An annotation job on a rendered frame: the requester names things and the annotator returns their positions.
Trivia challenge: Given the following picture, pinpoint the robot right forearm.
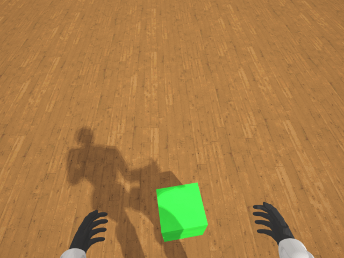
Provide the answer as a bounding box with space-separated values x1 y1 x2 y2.
278 238 314 258

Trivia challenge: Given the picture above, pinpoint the carton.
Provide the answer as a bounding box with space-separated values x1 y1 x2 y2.
156 183 208 242

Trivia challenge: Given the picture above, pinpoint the robot left hand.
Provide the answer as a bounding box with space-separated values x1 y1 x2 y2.
69 210 108 253

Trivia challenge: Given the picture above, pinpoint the robot right hand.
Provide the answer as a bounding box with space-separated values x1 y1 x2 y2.
253 202 294 245

